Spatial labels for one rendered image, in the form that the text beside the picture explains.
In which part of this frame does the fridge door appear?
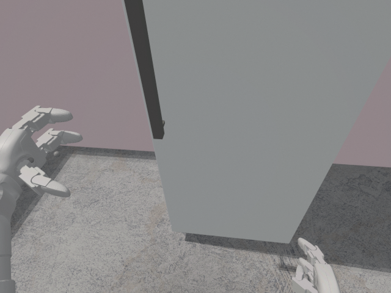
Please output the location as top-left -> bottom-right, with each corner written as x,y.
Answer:
122,0 -> 391,244

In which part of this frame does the left robot hand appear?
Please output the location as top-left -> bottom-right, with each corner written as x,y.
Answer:
0,106 -> 83,197

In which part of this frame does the handle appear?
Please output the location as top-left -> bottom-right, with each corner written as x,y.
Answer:
124,0 -> 165,139

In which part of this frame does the right robot hand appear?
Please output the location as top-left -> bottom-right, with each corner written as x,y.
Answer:
292,237 -> 341,293

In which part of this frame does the left robot forearm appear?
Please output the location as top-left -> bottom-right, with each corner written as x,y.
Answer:
0,173 -> 23,293

